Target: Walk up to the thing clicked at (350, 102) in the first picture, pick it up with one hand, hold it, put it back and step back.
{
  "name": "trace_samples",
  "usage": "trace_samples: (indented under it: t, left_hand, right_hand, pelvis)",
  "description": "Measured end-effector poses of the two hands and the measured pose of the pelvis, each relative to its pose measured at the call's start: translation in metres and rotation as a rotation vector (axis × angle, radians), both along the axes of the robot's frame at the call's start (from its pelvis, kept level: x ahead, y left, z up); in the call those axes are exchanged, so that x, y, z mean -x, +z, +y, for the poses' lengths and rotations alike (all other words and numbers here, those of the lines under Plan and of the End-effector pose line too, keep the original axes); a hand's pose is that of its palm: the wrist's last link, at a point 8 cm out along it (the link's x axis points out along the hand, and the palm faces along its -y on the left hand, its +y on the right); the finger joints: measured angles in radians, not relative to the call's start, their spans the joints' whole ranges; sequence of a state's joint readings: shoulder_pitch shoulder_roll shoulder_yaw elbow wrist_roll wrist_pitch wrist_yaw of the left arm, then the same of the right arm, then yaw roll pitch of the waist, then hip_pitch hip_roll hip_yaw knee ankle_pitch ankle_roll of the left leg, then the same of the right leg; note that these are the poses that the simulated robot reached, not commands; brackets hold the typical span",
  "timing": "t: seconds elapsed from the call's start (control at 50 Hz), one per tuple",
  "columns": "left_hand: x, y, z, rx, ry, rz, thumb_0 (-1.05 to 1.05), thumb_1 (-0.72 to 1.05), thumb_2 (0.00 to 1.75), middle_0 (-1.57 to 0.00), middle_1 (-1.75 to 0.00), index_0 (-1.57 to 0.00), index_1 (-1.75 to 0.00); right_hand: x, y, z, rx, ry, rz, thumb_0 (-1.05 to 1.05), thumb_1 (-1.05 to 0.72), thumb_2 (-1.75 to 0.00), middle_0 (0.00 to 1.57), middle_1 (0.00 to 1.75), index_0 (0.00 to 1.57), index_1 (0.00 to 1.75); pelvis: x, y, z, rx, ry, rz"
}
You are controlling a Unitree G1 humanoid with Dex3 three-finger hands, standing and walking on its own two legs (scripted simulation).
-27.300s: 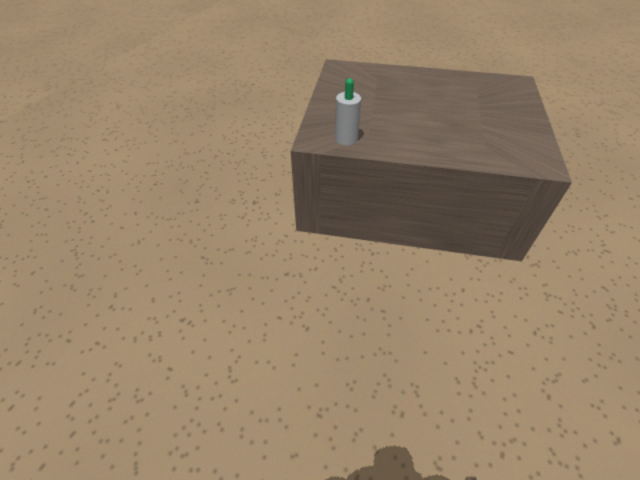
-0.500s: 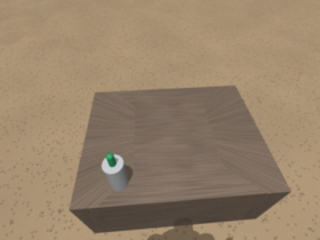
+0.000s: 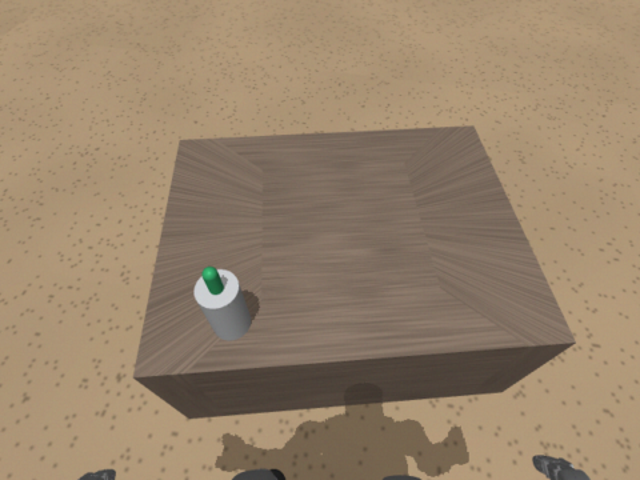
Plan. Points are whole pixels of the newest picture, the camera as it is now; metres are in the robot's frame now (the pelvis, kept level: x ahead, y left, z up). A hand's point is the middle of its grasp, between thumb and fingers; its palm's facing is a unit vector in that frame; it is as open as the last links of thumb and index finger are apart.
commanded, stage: step back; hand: left
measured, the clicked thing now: (221, 299) +0.45 +0.21 -0.24
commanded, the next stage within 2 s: none
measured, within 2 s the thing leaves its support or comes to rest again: neither
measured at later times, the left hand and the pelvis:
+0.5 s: hand out of the picture +0.00 +0.27 -0.17, palm faces +0.09 -0.92 -0.38, open 7.4 cm; pelvis -0.10 +0.00 -0.02, yaw +6 degrees
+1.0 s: hand out of the picture -0.15 +0.25 -0.14, palm faces -0.01 -0.90 -0.43, open 7.4 cm; pelvis -0.23 -0.01 -0.01, yaw -1 degrees
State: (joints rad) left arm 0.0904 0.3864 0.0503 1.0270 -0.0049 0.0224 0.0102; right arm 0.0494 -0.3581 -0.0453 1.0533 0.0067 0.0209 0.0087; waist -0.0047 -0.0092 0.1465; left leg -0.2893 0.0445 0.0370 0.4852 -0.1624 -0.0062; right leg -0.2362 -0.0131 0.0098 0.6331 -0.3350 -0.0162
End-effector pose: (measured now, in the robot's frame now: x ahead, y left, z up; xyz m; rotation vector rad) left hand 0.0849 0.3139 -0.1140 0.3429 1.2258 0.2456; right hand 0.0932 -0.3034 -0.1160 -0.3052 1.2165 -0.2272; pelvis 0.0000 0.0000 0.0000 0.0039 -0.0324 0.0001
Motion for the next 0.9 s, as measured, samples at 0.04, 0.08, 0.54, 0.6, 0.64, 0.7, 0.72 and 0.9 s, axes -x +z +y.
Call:
trace_samples:
  t: [0.04, 0.08, 0.54, 0.6, 0.64, 0.7, 0.72, 0.9]
  left_hand:
    - [0.006, 0.001, -0.002, -0.02, 0.001, -0.007, 0.01, 0.9, 0.9, -0.2, -0.3, -0.2, -0.3]
    - [0.017, 0.0, -0.006, -0.042, 0.0, -0.014, 0.01, 0.9, 0.9, -0.2, -0.3, -0.2, -0.3]
    - [0.109, -0.016, 0.006, 0.004, 0.064, -0.078, 0.01, 0.9, 0.9, -0.2, -0.3, -0.2, -0.3]
    - [0.123, -0.012, 0.011, 0.006, 0.074, -0.069, 0.01, 0.9, 0.9, -0.2, -0.3, -0.2, -0.3]
    - [0.133, -0.009, 0.012, 0.005, 0.069, -0.07, 0.01, 0.9, 0.9, -0.2, -0.3, -0.2, -0.3]
    - [0.15, -0.007, 0.013, -0.002, 0.05, -0.058, 0.01, 0.9, 0.9, -0.2, -0.3, -0.2, -0.3]
    - [0.156, -0.006, 0.013, -0.005, 0.041, -0.052, 0.01, 0.9, 0.9, -0.2, -0.3, -0.2, -0.3]
    - [0.211, -0.003, -0.01, -0.042, -0.026, -0.032, 0.01, 0.9, 0.9, -0.2, -0.3, -0.2, -0.3]
  right_hand:
    - [-0.001, -0.005, -0.01, 0.006, 0.011, -0.014, 0.01, -0.91, -0.9, 0.21, 0.3, 0.21, 0.3]
    - [-0.003, -0.013, -0.021, 0.009, 0.02, -0.032, 0.01, -0.91, -0.9, 0.21, 0.3, 0.21, 0.3]
    - [0.082, -0.005, 0.007, 0.059, 0.165, 0.029, 0.01, -0.91, -0.9, 0.2, 0.3, 0.2, 0.3]
    - [0.094, 0.007, 0.012, 0.065, 0.155, 0.008, 0.01, -0.91, -0.9, 0.2, 0.3, 0.21, 0.3]
    - [0.099, 0.012, 0.014, 0.07, 0.15, -0.014, 0.01, -0.91, -0.9, 0.21, 0.3, 0.21, 0.3]
    - [0.106, 0.015, 0.014, 0.069, 0.139, -0.058, 0.01, -0.9, -0.9, 0.21, 0.3, 0.21, 0.3]
    - [0.109, 0.015, 0.013, 0.067, 0.135, -0.074, 0.01, -0.9, -0.9, 0.21, 0.3, 0.21, 0.3]
    - [0.163, -0.011, -0.011, 0.014, 0.075, -0.127, 0.01, -0.9, -0.9, 0.21, 0.3, 0.21, 0.3]
  pelvis:
    - [0.008, -0.005, -0.007, 0.0, -0.001, 0.001]
    - [0.016, -0.013, -0.016, -0.01, -0.005, 0.005]
    - [0.107, -0.016, 0.005, 0.008, 0.096, -0.002]
    - [0.118, -0.008, 0.007, 0.023, 0.083, 0.005]
    - [0.127, -0.005, 0.007, 0.027, 0.071, 0.009]
    - [0.142, -0.004, 0.007, 0.028, 0.048, 0.007]
    - [0.148, -0.005, 0.007, 0.027, 0.04, 0.005]
    - [0.203, -0.019, -0.011, 0.031, -0.011, -0.022]
